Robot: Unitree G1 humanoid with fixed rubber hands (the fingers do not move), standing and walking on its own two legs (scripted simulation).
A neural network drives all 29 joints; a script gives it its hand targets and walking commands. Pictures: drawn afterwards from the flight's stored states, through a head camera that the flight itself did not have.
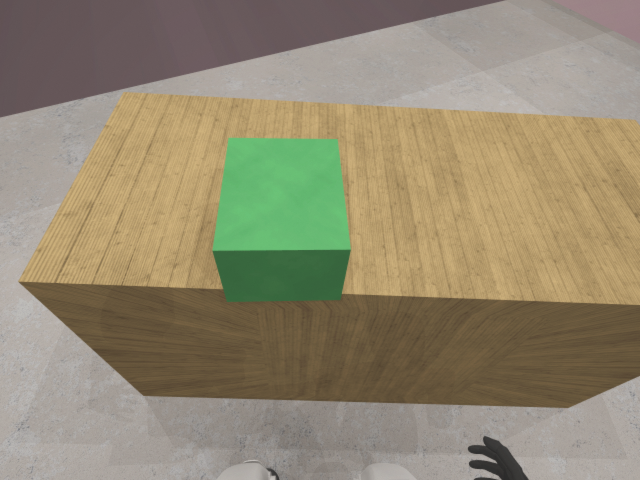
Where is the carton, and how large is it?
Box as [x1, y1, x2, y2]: [212, 138, 350, 301]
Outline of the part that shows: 228,138 212,250 227,301 340,299 350,246 337,139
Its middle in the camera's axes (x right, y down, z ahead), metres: -0.06 -0.03 +0.64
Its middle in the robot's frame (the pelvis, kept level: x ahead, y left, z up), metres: +0.51 +0.05 -0.03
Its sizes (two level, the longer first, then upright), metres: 0.232 0.184 0.143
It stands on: a pedestal, 0.66 m high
